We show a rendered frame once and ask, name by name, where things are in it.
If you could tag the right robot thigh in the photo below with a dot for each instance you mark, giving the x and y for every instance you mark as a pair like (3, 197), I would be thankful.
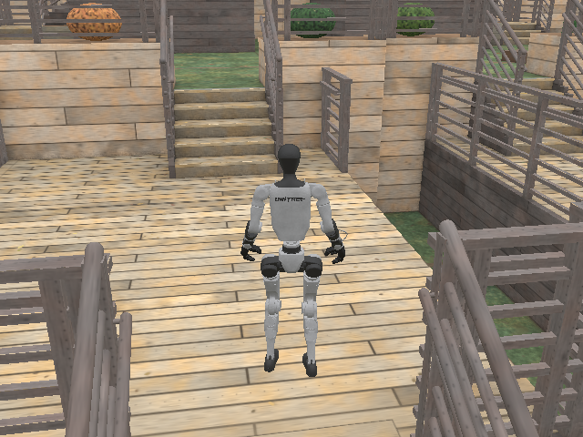
(311, 279)

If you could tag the robot right upper arm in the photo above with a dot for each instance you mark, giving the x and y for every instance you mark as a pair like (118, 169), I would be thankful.
(323, 205)

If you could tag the right robot forearm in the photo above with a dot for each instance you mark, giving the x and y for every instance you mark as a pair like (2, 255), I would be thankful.
(334, 237)

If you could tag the robot head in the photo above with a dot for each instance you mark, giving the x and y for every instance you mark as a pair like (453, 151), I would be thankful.
(289, 157)

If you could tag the left robot hand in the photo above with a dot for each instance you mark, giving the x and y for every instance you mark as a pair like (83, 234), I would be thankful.
(244, 252)

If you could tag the left robot forearm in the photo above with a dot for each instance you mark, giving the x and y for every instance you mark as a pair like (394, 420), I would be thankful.
(249, 238)

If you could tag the robot left upper arm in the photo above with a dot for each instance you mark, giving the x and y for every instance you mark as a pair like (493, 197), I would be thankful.
(261, 193)

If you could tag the right robot hand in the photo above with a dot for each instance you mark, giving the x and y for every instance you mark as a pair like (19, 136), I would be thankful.
(341, 254)

